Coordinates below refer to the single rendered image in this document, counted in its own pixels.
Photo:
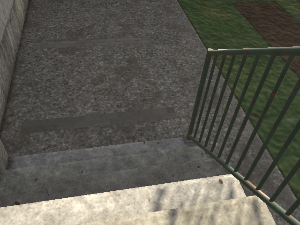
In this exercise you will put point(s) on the stairs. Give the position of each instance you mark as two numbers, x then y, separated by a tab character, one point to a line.
159	182

